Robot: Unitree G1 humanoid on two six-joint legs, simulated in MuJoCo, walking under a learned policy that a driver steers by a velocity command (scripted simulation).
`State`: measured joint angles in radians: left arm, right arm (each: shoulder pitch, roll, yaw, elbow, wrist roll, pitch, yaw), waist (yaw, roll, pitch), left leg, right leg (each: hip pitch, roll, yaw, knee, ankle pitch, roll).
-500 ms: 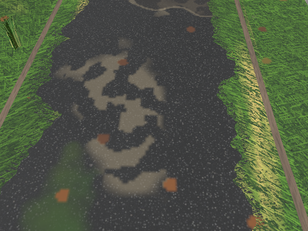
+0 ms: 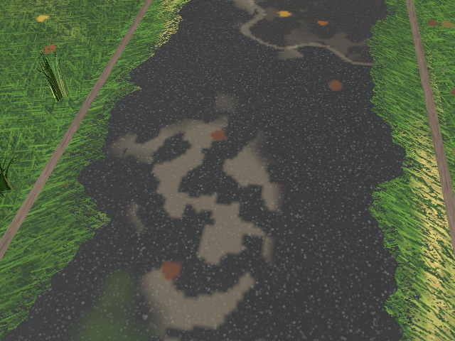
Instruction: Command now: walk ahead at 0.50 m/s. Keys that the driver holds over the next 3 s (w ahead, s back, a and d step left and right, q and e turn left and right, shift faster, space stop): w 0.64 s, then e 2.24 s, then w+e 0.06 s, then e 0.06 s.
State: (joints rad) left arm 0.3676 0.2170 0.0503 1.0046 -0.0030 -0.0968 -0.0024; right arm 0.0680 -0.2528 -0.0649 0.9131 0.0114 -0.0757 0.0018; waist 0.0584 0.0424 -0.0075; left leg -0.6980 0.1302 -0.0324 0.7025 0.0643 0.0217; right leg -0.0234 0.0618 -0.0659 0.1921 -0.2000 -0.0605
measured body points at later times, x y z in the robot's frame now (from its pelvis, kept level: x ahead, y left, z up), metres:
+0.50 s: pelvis +0.28 +0.07 +0.00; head +0.30 +0.08 +0.45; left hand +0.43 +0.33 -0.12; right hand +0.29 -0.19 -0.14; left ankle +0.26 +0.15 -0.75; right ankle +0.43 -0.12 -0.67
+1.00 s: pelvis +0.51 +0.00 -0.01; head +0.56 -0.02 +0.44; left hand +0.64 +0.26 -0.13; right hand +0.61 -0.29 -0.14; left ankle +0.57 +0.17 -0.68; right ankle +0.57 -0.08 -0.75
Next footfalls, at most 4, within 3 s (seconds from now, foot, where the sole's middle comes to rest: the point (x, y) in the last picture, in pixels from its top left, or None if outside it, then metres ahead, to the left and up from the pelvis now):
0.18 left None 0.30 0.15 -0.78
0.74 right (284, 308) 0.61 -0.08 -0.78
1.24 left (217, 287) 0.67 0.13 -0.78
1.66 right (298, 332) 0.54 -0.12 -0.78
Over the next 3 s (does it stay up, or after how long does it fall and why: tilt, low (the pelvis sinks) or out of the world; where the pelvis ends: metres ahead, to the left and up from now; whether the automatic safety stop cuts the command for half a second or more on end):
stays up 0.53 -0.04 -0.01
